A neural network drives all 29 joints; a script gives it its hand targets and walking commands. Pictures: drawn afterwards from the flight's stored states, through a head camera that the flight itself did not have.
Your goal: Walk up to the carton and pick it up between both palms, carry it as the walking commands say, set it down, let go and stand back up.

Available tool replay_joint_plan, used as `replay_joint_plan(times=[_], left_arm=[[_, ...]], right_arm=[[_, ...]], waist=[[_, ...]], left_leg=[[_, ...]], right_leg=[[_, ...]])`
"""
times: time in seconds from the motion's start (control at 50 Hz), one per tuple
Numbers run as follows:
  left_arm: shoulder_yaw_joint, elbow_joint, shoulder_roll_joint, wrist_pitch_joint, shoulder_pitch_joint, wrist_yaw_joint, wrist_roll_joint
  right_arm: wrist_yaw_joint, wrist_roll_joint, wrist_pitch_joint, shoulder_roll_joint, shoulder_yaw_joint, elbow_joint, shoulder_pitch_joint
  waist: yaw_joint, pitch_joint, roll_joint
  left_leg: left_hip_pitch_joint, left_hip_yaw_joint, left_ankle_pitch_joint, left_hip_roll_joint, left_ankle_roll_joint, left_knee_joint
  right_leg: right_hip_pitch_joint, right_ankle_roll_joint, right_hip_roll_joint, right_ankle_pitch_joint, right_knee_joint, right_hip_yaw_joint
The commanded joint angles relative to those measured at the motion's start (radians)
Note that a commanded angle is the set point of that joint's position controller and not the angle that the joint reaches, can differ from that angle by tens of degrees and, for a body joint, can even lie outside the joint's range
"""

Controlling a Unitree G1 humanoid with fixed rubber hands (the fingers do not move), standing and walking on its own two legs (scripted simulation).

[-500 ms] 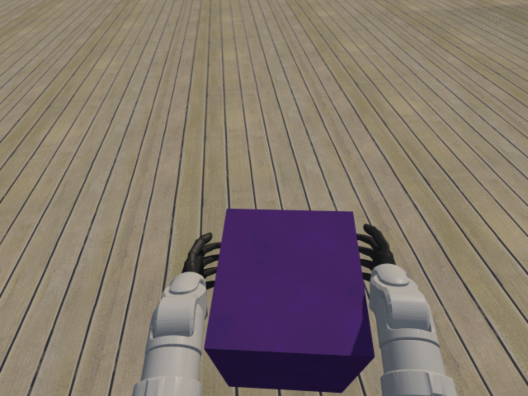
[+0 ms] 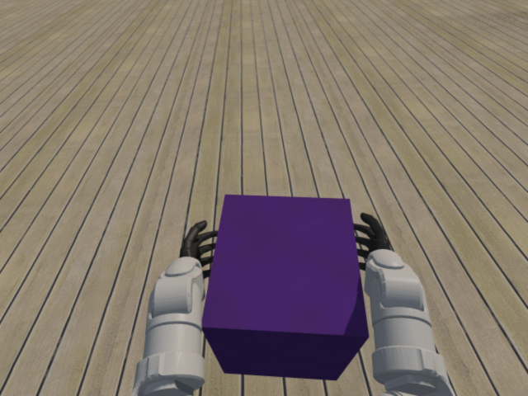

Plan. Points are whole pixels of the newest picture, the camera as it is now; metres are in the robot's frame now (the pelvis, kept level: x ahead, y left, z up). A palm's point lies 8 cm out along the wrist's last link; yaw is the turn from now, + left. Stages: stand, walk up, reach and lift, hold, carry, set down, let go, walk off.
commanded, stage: reach and lift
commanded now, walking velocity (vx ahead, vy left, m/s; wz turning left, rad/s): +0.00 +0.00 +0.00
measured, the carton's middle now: (283, 291) +0.30 +0.00 -0.01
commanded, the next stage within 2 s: hold in 0.90 s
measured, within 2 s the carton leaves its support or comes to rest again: neither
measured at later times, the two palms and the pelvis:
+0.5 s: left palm (185, 269) +0.31 +0.15 +0.05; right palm (368, 253) +0.32 -0.14 +0.06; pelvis +0.02 +0.00 +0.00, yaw +1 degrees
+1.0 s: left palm (186, 272) +0.30 +0.15 +0.06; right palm (373, 267) +0.30 -0.14 +0.06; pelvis +0.01 +0.01 +0.00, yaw +0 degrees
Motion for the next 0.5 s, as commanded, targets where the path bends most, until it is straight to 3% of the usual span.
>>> replay_joint_plan(times=[0.0, 0.22, 0.48], left_arm=[[-0.563, -0.007, -0.864, -0.043, -0.634, -0.212, -0.208], [-0.574, -0.058, -0.820, -0.038, -0.565, -0.227, -0.211], [-0.662, -0.180, -0.827, -0.014, -0.427, -0.205, -0.247]], right_arm=[[0.258, 0.271, 0.021, 0.975, 0.630, 0.074, -0.505], [0.236, 0.278, 0.022, 0.991, 0.651, 0.038, -0.435], [0.236, 0.303, 0.027, 0.936, 0.697, -0.059, -0.309]], waist=[[0.005, -0.257, -0.031], [0.020, -0.287, -0.031], [0.007, -0.292, -0.014]], left_leg=[[-0.245, 0.057, -0.033, -0.067, 0.048, -0.158], [-0.214, 0.060, 0.049, -0.083, 0.051, -0.159], [-0.158, 0.040, 0.173, -0.080, 0.025, -0.158]], right_leg=[[0.281, 0.013, 0.063, -0.032, -0.044, -0.031], [0.325, 0.025, 0.054, 0.070, -0.052, -0.018], [0.337, 0.017, 0.070, 0.200, -0.044, -0.013]])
